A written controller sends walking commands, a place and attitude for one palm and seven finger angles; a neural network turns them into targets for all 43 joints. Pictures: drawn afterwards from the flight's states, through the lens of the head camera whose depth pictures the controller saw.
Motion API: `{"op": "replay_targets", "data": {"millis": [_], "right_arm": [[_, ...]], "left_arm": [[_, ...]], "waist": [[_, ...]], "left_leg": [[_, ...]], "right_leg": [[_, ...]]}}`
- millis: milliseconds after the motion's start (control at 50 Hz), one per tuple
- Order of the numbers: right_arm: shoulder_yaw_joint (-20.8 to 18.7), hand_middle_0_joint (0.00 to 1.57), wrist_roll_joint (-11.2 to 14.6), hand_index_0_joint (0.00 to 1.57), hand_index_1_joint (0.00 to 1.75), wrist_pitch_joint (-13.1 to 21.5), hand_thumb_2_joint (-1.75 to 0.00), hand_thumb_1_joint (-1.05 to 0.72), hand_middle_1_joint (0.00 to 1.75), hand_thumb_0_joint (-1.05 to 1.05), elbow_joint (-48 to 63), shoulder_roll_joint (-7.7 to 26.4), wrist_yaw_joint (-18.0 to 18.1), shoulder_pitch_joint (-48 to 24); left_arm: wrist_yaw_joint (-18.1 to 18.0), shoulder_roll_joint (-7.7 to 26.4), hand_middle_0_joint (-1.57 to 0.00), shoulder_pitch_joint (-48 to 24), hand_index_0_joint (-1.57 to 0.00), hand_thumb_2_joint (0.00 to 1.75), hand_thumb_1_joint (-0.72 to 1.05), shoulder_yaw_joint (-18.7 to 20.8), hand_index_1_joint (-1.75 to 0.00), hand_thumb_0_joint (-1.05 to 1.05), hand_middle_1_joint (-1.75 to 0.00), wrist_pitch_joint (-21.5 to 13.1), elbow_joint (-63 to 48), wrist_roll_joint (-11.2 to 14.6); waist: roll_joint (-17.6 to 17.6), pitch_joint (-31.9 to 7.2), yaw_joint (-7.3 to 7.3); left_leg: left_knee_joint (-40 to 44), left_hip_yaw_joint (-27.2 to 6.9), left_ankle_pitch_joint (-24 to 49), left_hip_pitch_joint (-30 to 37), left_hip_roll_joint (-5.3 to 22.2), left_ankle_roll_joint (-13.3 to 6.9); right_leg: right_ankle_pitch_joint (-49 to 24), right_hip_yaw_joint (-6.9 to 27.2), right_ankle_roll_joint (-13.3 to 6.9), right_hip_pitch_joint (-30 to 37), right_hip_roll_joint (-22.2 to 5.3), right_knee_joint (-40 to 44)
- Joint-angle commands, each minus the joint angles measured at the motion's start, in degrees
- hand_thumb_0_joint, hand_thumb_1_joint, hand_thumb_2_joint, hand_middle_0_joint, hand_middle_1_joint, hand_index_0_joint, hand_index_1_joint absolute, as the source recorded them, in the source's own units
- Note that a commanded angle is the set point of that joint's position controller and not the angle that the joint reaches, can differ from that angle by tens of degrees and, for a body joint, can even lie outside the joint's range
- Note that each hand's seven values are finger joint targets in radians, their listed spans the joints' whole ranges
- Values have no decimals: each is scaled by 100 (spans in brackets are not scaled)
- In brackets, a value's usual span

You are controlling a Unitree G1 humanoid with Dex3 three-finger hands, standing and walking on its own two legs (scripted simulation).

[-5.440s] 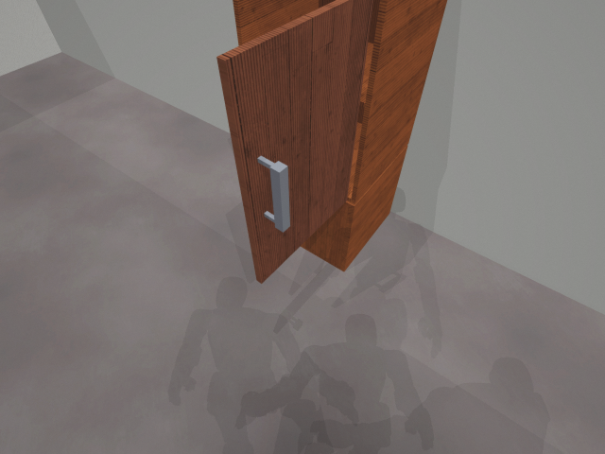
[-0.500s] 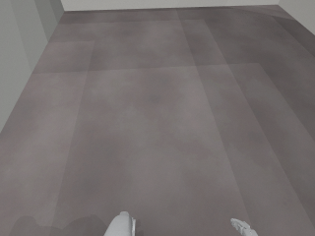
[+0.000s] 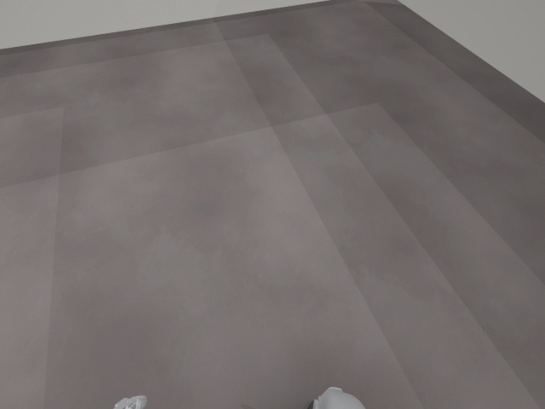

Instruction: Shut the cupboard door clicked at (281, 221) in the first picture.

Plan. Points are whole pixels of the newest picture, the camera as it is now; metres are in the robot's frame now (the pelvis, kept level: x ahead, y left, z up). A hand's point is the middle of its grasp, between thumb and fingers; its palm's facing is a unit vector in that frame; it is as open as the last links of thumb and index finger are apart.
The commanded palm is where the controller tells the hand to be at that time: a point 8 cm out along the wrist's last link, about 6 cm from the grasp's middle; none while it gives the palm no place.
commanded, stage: walk to a spot facing it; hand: left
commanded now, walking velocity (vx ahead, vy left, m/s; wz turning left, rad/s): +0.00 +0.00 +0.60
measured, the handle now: out of the picture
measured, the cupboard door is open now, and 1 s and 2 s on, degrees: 87 87 87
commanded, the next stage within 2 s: none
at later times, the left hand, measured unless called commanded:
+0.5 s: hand out of the picture +0.13 +0.22 -0.19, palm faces +0.31 -0.93 -0.19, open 7.3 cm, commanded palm none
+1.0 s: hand out of the picture +0.07 +0.11 -0.15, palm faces +0.57 -0.78 -0.26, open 7.4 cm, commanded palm none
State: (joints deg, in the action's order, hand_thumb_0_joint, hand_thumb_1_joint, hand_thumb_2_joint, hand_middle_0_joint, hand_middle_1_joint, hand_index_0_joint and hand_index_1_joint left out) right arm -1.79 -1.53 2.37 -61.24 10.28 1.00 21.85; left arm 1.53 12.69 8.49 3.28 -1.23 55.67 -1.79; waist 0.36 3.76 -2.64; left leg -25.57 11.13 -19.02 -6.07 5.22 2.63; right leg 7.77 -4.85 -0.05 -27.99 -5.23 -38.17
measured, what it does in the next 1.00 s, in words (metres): walks ahead, turning left: right foot, then left foot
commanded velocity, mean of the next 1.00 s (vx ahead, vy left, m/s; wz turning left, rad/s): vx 0.00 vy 0.00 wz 0.60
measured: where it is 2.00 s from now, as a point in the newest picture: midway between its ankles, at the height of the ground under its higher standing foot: outside the picture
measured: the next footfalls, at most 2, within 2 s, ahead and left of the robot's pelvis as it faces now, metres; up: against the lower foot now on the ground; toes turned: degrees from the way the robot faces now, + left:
right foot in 0.02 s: +0.14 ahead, -0.13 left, +0.00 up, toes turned -7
left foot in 0.36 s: +0.13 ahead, +0.12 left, +0.00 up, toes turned +23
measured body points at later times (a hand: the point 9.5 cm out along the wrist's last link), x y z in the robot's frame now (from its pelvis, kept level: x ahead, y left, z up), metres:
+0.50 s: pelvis +0.10 +0.00 -0.01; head +0.12 +0.04 +0.44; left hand +0.11 +0.27 -0.17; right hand +0.23 -0.23 -0.14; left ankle +0.10 +0.10 -0.73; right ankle +0.09 -0.14 -0.66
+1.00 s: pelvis +0.14 -0.07 +0.01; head +0.20 -0.05 +0.45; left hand +0.04 +0.15 -0.13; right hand +0.38 -0.23 -0.14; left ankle +0.05 +0.05 -0.66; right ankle +0.17 -0.15 -0.73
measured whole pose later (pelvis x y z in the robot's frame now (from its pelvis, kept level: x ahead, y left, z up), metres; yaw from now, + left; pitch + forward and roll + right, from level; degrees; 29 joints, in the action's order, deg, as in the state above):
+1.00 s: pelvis +0.14 -0.07 +0.01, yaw +36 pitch +1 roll +3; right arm -4.8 -0.8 -5.0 -52.9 15.2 -1.2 5.5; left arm -1.4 9.9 14.4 1.0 0.1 52.6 -1.5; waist 0.7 6.1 -0.2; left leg -56.9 2.8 -24.2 -27.7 1.4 4.8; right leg 17.8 -11.5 -1.6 -11.5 -6.5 -28.2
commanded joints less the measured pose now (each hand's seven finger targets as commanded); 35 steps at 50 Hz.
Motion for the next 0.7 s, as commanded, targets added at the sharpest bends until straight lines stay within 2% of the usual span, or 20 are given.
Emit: {"op": "replay_targets", "data": {"millis": [0,20,40,60,80,100,180,240,300,320,340,360,380,400,440,480,560,600,660,680], "right_arm": [[-21,20,118,20,30,82,-90,-90,30,0,202,371,-51,221],[-41,20,162,20,30,-14,-90,-90,30,0,285,344,-26,430],[-69,20,169,20,30,-118,-90,-90,30,0,334,418,-9,272],[-67,20,159,20,30,-139,-90,-90,30,0,362,285,5,-40],[-70,20,154,20,30,-157,-90,-90,30,0,345,353,11,-93],[-82,20,155,20,30,-197,-90,-90,30,0,314,385,-1,-94],[-62,20,87,20,30,-385,-90,-90,30,0,265,53,-106,110],[-109,20,81,20,30,-413,-90,-90,30,0,397,37,-158,0],[-174,20,21,20,30,-383,-90,-90,30,0,524,271,-166,134],[-251,20,6,20,30,-343,-90,-90,30,0,540,593,-168,319],[-408,20,-35,20,30,-297,-90,-90,30,0,636,1228,-126,509],[-464,20,-56,20,30,-308,-90,-90,30,0,629,1515,-27,614],[-486,20,-46,20,30,-303,-90,-90,30,0,762,1587,-5,352],[-453,20,-41,20,30,-259,-90,-90,30,0,855,1398,27,1],[-356,20,0,20,30,-207,-90,-90,30,0,975,1163,66,-440],[-334,20,20,20,30,-190,-90,-90,30,0,1024,1173,73,-607],[-419,20,9,20,30,-249,-90,-90,30,0,1054,1366,29,-680],[-467,20,-7,20,30,-310,-90,-90,30,0,1091,1453,-10,-783],[-519,20,8,20,30,-387,-90,-90,30,0,1224,1521,-47,-1158],[-521,20,41,20,30,-411,-90,-90,30,0,1282,1485,-55,-1304]], "left_arm": [[-133,813,-20,1450,-20,90,90,128,-30,0,-30,-248,263,8],[-161,1273,-20,1758,-20,90,90,189,-30,0,-30,-241,300,52],[-221,1261,-20,1508,-20,90,90,164,-30,0,-30,-179,196,70],[-280,1040,-20,1091,-20,90,90,172,-30,0,-30,-165,157,62],[-319,922,-20,921,-20,90,90,162,-30,0,-30,-141,82,64],[-339,811,-20,720,-20,90,90,113,-30,0,-30,-116,19,79],[-333,624,-20,-28,-20,90,90,96,-30,0,-30,-58,-221,47],[-326,641,-20,-122,-20,90,90,153,-30,0,-30,-19,-245,14],[-292,588,-20,-105,-20,90,90,242,-30,0,-30,65,-333,58],[-276,456,-20,-45,-20,90,90,215,-30,0,-30,127,-405,100],[-252,119,-20,6,-20,90,90,140,-30,0,-30,187,-578,138],[-263,192,-20,-418,-20,90,90,96,-30,0,-30,226,-790,94],[-228,224,-20,-474,-20,90,90,126,-30,0,-30,214,-932,84],[-219,184,-20,-590,-20,90,90,163,-30,0,-30,221,-818,19],[-197,291,-20,-334,-20,90,90,183,-30,0,-30,228,-641,7],[-191,337,-20,-75,-20,90,90,172,-30,0,-30,255,-545,48],[-208,370,-20,-111,-20,90,90,123,-30,0,-30,281,-618,98],[-218,373,-20,-167,-20,90,90,104,-30,0,-30,278,-700,110],[-229,437,-20,285,-20,90,90,106,-30,0,-30,228,-636,136],[-239,516,-20,567,-20,90,90,133,-30,0,-30,198,-567,143]], "waist": [[789,-1070,735],[1499,-1604,759],[1154,-1348,772],[1317,-987,708],[1506,-1022,637],[1323,-1033,525],[829,-610,88],[895,-394,63],[320,-495,-72],[-675,-578,-155],[-2432,-594,-246],[-1972,-800,-423],[-1155,-839,-227],[-1154,-738,-108],[-1223,-632,97],[-933,-790,194],[-707,-874,114],[-865,-775,80],[-1057,-822,236],[-837,-819,367]], "left_leg": [[-1283,-170,522,-2208,27,-192],[-2621,-235,-1983,-2213,-258,-43],[-3357,-656,-2252,-2155,-75,-76],[-3865,-840,-1796,-2616,27,-39],[-4157,-919,-1559,-2782,116,11],[-4175,-964,-1355,-2677,176,49],[-3154,-577,-565,-1895,142,98],[-2344,-408,-336,-1643,69,65],[-943,-194,562,-916,-122,23],[-176,-893,1061,-557,164,-138],[567,-3128,2362,-269,1595,-862],[785,-3819,2616,-242,2173,-1474],[801,-3541,1716,-571,2120,-1591],[822,-3448,1730,-653,1656,-1345],[648,-2577,2292,-635,1232,-1023],[536,-2245,2700,-454,1002,-987],[530,-2340,2391,-281,969,-1136],[522,-2412,2052,-482,907,-1125],[258,-2565,1992,-906,745,-1034],[53,-2546,1713,-1302,577,-898]], "right_leg": [[-2336,1066,-306,3775,-1054,909],[-2819,1779,-955,3856,-2256,1440],[-2299,1763,-1222,3238,-2435,1787],[-2930,1507,-1221,3077,-2222,1716],[-3457,1216,-1179,3099,-2135,1536],[-3553,743,-1077,2913,-1996,1493],[-1905,-323,-665,1517,-1661,1822],[-878,-494,-576,1230,-1655,1728],[182,-754,-298,1069,-1471,898],[888,-874,-61,705,-1125,59],[2921,-893,422,-471,-293,-1405],[3174,-22,367,-731,-54,-2509],[2613,351,297,-619,-153,-2940],[2176,354,356,-919,-80,-3250],[1464,532,446,-962,-111,-3368],[1317,496,512,-704,-26,-3061],[1609,420,528,-280,124,-1898],[1770,335,498,99,236,-1179],[1459,191,426,1037,455,51],[938,149,396,1634,474,764]]}}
